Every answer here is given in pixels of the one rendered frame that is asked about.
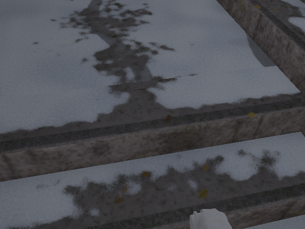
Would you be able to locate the robot right thigh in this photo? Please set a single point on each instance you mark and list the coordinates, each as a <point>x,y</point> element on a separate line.
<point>209,219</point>

